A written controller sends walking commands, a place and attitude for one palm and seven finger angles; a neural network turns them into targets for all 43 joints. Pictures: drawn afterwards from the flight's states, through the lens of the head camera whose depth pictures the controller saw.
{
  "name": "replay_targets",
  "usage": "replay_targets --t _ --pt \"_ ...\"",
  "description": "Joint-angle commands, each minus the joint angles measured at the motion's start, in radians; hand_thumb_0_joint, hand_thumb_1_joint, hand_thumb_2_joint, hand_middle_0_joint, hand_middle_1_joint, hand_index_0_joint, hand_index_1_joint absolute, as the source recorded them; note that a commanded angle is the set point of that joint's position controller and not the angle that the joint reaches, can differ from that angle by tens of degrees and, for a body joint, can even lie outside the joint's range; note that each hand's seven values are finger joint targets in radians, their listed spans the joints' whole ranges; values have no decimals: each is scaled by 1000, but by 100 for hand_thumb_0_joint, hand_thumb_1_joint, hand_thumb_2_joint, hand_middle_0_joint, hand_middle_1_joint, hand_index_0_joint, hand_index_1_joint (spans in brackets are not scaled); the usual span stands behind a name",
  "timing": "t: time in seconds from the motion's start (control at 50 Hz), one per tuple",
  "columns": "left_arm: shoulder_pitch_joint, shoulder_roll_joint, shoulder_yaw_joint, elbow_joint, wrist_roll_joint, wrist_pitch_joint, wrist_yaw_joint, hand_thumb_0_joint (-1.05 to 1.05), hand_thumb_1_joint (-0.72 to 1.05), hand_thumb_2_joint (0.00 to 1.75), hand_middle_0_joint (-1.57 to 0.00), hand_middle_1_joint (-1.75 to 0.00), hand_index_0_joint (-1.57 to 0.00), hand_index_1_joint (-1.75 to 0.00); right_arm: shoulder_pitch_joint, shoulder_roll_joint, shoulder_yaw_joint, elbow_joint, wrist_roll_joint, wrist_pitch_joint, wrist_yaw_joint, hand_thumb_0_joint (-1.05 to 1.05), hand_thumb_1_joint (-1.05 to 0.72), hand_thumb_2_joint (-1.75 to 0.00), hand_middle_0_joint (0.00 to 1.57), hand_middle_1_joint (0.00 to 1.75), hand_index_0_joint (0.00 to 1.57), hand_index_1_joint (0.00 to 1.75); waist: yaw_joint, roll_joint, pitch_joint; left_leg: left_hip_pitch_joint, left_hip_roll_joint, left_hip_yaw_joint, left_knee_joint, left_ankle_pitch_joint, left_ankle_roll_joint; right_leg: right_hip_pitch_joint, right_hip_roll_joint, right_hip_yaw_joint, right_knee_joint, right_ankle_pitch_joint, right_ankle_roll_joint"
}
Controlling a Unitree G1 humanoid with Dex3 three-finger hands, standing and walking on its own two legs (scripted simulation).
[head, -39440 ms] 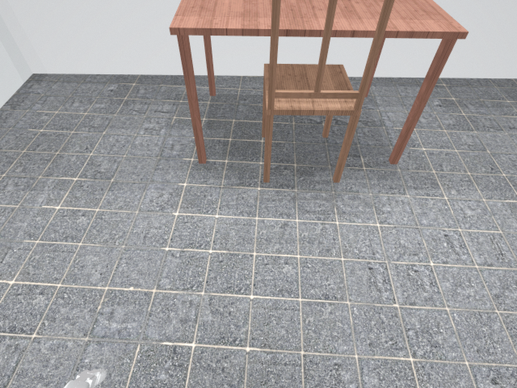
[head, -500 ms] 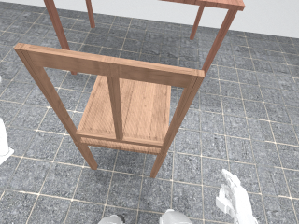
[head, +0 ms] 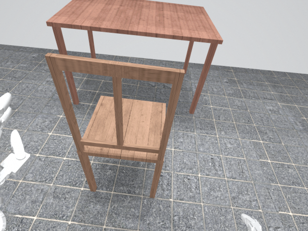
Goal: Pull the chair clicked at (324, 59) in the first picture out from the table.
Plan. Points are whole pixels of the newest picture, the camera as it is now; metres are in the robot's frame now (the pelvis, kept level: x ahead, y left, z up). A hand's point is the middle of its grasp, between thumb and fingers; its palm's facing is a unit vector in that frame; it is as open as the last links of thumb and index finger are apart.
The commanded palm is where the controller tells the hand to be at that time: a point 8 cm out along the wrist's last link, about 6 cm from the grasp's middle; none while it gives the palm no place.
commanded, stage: stop stepping back and stand still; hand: left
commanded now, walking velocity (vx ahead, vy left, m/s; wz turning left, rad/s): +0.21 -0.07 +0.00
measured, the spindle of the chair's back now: (118, 116) +0.53 +0.15 -0.04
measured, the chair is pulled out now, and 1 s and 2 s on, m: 0.67 0.67 0.67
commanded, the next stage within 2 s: let the arm hang, fingers relaxed in 0.24 s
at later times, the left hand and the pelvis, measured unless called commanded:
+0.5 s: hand out of the picture +0.15 +0.21 -0.08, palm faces +0.13 -0.94 -0.31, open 7.4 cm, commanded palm none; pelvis -0.01 -0.01 -0.01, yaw +2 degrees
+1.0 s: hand out of the picture -0.07 +0.17 -0.16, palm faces +0.05 -0.96 -0.26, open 7.3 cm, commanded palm none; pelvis -0.03 -0.03 +0.00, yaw +3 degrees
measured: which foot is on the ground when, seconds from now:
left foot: down 0.00-1.00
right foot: up 0.00-0.16, down 0.18-1.00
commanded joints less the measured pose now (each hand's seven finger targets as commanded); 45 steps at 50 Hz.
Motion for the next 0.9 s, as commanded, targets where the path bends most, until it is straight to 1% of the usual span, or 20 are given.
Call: replay_targets --t 0.0,0.04,0.08,0.12,0.18,0.22,0.3,0.32,0.34,0.38,0.4,0.44,0.46,0.48,0.56,0.62,0.66,0.76,0.84,0.88 --pt "31 251 209 -289 1 -92 9 0 90 90 -20 -30 -20 -30 -167 -69 -26 -195 8 -60 18 0 -90 -90 20 30 20 30 24 412 64 -319 266 -367 -386 -351 111 83 22 40 308 -83 -4" --pt "97 244 210 -221 -12 -101 3 0 90 90 -20 -30 -20 -30 -142 -86 -28 -182 27 -58 26 0 -90 -90 20 30 20 30 35 256 41 -181 229 -233 -264 -103 79 90 18 -15 -5 -69 -6" --pt "176 216 201 -171 -35 -96 -6 0 90 90 -20 -30 -20 -30 -105 -107 -28 -178 29 -44 17 0 -90 -90 20 30 20 30 26 191 -9 -84 215 -229 -180 79 51 130 46 -51 -205 -7 -4" --pt "134 209 199 -115 -46 -85 -19 0 90 90 -20 -30 -20 -30 -109 -104 -23 -165 26 -34 12 0 -90 -90 20 30 20 30 16 167 -30 -91 198 -218 -143 55 20 220 43 -41 -335 76 -14" --pt "29 207 178 -83 -55 -85 -14 0 90 90 -20 -30 -20 -30 -96 -108 -22 -145 13 -37 3 0 -90 -90 20 30 20 30 -10 148 -60 -122 152 -197 -119 22 -13 288 -18 61 -304 186 -60" --pt "3 162 114 -103 -52 -64 -14 0 90 90 -20 -30 -20 -30 -105 -116 -36 -146 29 -37 0 0 -90 -90 20 30 20 30 -1 53 -77 -77 151 -201 -167 -77 -6 234 5 77 -260 87 -41" --pt "-57 189 105 -186 -44 -47 2 0 90 90 -20 -30 -20 -30 -166 -99 -15 -161 19 -32 -7 0 -90 -90 20 30 20 30 10 60 -33 -74 150 -199 -186 -55 9 208 -20 107 -296 104 -25" --pt "12 -78 -246 583 76 121 -120 0 90 90 -20 -30 -20 -30 -109 -158 -30 49 -3 -20 89 0 -90 -90 20 30 20 30 -20 56 31 -119 125 -161 31 285 8 55 -69 33 -73 357 -45" --pt "33 -143 -259 605 59 193 -138 0 90 90 -20 -30 -20 -30 -23 -52 -17 48 -2 50 86 0 -90 -90 20 30 20 30 -4 8 -61 -29 95 -104 31 403 -4 76 -57 51 -119 377 -53" --pt "9 -130 -283 635 44 211 -143 0 90 90 -20 -30 -20 -30 -48 -69 -6 28 -11 84 81 0 -90 -90 20 30 20 30 11 42 -46 -69 113 -138 32 237 10 50 -68 58 -130 223 -54" --pt "-27 -112 -287 684 47 207 -143 0 90 90 -20 -30 -20 -30 -59 -64 1 19 -18 95 82 0 -90 -90 20 30 20 30 15 12 -15 -110 102 -154 26 218 14 67 -69 67 -131 214 -57" --pt "-85 -84 -299 783 47 206 -143 0 90 90 -20 -30 -20 -30 -63 -61 7 25 -22 111 81 0 -90 -90 20 30 20 30 15 -114 3 -117 73 -143 51 237 7 96 -98 92 -162 274 -84" --pt "-101 -65 -304 833 45 206 -142 0 90 90 -20 -30 -20 -30 -59 -70 9 35 -23 119 79 0 -90 -90 20 30 20 30 14 -127 -1 -109 65 -137 52 252 0 113 -117 97 -166 294 -95" --pt "-114 -59 -310 887 42 207 -141 0 90 90 -20 -30 -20 -30 -57 -73 11 51 -24 123 76 0 -90 -90 20 30 20 30 15 -120 -6 -83 65 -136 43 269 -6 115 -118 97 -170 292 -100" --pt "-111 -59 -347 1101 26 210 -138 0 90 90 -20 -30 -20 -30 -49 -83 25 138 -20 121 68 0 -90 -90 20 30 20 30 34 172 37 -94 101 -185 -55 300 2 153 -60 68 -182 194 -59" --pt "-73 -100 -338 1196 27 206 -130 0 90 90 -20 -30 -20 -30 -15 -47 23 181 -23 126 61 0 -90 -90 20 30 20 30 37 315 4 -88 97 -177 -86 179 -2 194 -56 59 -217 157 -65" --pt "-92 -97 -349 1238 24 205 -132 0 90 90 -20 -30 -20 -30 13 -46 24 204 -21 134 59 0 -90 -90 20 30 20 30 33 284 -1 -93 103 -180 -99 121 -1 213 -56 49 -234 149 -66" --pt "-121 -98 -359 1328 20 202 -138 0 90 90 -20 -30 -20 -30 79 -46 20 250 -17 144 60 0 -90 -90 20 30 20 30 26 85 54 -129 105 -185 -123 4 -1 184 -66 53 -277 54 -75" --pt "-113 -94 -364 1386 18 205 -139 0 90 90 -20 -30 -20 -30 117 -34 22 290 -17 151 60 0 -90 -90 20 30 20 30 23 19 105 -122 90 -162 -111 -44 -2 114 -78 66 -314 -49 -84" --pt "-101 -96 -366 1409 17 204 -138 0 90 90 -20 -30 -20 -30 138 -25 26 311 -18 149 59 0 -90 -90 20 30 20 30 22 21 95 -108 89 -156 -102 -30 -2 101 -84 78 -315 -63 -84"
